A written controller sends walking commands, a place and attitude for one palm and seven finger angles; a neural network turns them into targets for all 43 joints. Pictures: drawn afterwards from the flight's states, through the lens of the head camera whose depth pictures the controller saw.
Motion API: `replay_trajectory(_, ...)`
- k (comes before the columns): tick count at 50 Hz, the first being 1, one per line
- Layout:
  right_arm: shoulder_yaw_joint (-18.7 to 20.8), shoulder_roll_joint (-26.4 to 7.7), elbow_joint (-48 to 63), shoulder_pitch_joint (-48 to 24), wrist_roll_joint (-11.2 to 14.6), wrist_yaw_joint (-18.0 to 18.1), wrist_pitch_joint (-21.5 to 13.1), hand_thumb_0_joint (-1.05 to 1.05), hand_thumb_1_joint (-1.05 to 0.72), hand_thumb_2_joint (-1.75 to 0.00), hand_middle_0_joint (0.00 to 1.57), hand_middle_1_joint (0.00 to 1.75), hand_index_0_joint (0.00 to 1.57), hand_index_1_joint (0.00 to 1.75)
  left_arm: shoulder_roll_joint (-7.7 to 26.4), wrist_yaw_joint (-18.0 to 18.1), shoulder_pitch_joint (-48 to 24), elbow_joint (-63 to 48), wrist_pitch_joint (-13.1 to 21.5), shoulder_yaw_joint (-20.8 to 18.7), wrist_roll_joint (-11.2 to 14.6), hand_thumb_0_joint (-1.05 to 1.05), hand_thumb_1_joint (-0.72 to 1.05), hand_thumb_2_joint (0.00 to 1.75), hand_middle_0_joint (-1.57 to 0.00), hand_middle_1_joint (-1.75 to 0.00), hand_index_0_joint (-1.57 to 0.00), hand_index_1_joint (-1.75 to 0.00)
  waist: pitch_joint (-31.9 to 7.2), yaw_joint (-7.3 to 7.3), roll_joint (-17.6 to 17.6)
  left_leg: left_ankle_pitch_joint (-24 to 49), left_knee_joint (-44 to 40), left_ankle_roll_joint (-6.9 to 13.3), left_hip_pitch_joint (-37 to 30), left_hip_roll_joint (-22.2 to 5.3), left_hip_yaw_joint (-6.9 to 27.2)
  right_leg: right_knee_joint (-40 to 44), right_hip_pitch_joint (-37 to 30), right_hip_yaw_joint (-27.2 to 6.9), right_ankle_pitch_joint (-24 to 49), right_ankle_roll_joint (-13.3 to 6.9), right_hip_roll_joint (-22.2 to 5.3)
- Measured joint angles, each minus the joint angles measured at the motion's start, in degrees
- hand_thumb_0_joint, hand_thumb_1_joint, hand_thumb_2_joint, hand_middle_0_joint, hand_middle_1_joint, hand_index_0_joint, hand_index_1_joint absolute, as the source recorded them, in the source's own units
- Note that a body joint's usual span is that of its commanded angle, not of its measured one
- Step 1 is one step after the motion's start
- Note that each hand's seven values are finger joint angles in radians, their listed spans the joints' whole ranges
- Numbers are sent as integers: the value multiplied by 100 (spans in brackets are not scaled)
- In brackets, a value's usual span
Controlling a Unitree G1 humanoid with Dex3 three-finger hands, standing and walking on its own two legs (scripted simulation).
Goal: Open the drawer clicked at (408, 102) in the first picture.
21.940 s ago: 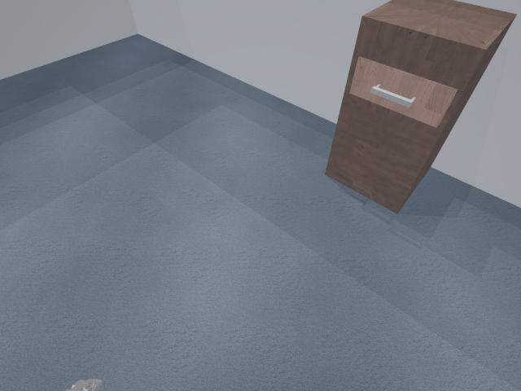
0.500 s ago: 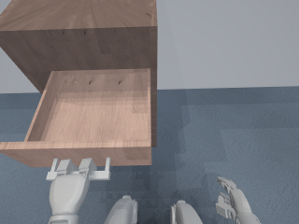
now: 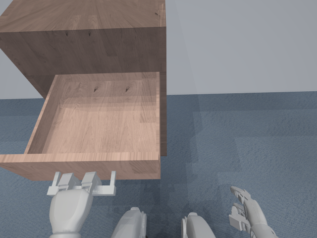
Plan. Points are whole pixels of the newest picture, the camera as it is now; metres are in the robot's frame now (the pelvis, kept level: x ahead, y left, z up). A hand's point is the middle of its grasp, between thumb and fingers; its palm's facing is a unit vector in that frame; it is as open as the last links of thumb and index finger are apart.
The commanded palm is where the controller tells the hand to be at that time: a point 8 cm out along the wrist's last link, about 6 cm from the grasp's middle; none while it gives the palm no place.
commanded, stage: pull the drawer open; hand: left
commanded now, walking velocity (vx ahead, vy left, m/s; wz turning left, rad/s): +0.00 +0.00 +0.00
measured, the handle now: (83, 183) +0.26 +0.21 -0.04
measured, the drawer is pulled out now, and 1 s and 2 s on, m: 0.28 0.28 0.28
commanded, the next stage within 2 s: open the thumb to release the handle in 0.28 s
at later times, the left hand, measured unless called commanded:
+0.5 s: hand (79, 210) +0.20 +0.22 -0.06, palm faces -0.05 -0.07 -1.00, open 5.8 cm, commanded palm +0.18 +0.21 -0.01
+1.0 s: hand (77, 210) +0.20 +0.22 -0.06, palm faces -0.05 -0.09 -0.99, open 13.3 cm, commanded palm +0.18 +0.21 -0.01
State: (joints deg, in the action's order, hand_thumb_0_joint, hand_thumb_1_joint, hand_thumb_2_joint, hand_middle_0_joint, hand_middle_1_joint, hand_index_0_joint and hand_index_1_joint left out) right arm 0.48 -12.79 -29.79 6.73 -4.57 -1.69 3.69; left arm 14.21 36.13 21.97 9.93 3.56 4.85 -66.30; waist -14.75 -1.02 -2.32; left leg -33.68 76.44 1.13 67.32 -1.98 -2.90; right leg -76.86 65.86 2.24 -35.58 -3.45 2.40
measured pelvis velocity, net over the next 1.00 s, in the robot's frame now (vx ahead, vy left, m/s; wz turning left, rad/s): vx -0.02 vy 0.00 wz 0.01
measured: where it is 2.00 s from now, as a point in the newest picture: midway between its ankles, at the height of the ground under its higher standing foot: outside the picture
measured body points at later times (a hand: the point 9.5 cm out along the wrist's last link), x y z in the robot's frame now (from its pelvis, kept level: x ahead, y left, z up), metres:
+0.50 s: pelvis +0.00 +0.00 -0.01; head +0.10 -0.02 +0.43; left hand +0.19 +0.22 +0.00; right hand +0.21 -0.22 -0.12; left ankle +0.02 +0.11 -0.61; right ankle +0.00 -0.09 -0.61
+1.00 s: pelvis -0.02 +0.00 +0.00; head +0.07 -0.01 +0.44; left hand +0.19 +0.23 +0.00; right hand +0.18 -0.23 -0.11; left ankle +0.02 +0.11 -0.61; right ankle +0.00 -0.09 -0.61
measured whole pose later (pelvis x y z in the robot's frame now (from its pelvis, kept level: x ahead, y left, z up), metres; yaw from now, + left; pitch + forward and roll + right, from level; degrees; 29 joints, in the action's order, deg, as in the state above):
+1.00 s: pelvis -0.02 +0.00 +0.00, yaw +1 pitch +24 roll -1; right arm 1.4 -13.7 -32.0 7.3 -4.3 -0.2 3.3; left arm 15.3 36.7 17.8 13.4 1.4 5.1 -65.1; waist -14.1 -1.1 -3.1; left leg -32.1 76.8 1.4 68.4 -1.5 -1.6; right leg -76.5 66.0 3.5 -34.1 -3.3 2.0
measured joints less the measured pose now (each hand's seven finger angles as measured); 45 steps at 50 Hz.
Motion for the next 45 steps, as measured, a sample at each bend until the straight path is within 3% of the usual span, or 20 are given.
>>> replay_trajectory(19, -14, 8, 89, -29, -32, -35, -35, 1, -90, -90, 20, 30, 20, 30, 0, -53, 237, -178, 102, -22, 9, 3, 73, 76, -28, -135, -40, -133, -34, -49, -19, -39, 55, -7, 50, 6, 3, -64, 53, -1, -45, -10, -1)
replay_trajectory(23, 12, -19, 10, -43, -57, 35, -64, 1, -90, -90, 20, 30, 20, 30, 98, 146, 38, 11, 195, -47, -136, 2, 72, 77, -30, -135, -39, -133, -14, -98, -5, -29, 117, -14, 141, 30, 46, -125, 120, 44, -58, -10, -27)
replay_trajectory(27, 58, -55, -105, -77, -28, 73, -41, 1, -90, -90, 20, 30, 20, 30, 107, 177, -228, 154, 14, -93, -43, 1, 67, 78, -33, -134, -39, -132, 38, -132, -31, -6, 182, -22, 219, 52, 114, -167, 160, 115, -54, -27, -49)
replay_trajectory(33, 49, -56, -164, -33, 45, 146, -21, 1, -90, -90, 20, 30, 20, 30, 87, 39, -390, 233, -249, -23, 143, 0, 43, 69, -34, -130, -38, -130, 109, -96, -43, 91, 58, -25, 126, 60, 136, -38, 60, 134, 40, -26, -54)
replay_trajectory(45, 79, -88, -233, 70, 34, 161, -54, 1, -90, -90, 20, 30, 20, 30, 153, 48, -415, 373, -159, -27, 132, 0, -26, 40, -30, -123, -33, -123, 71, -4, -57, 155, 16, -3, 92, 38, 145, 50, 9, 139, 135, -7, -30)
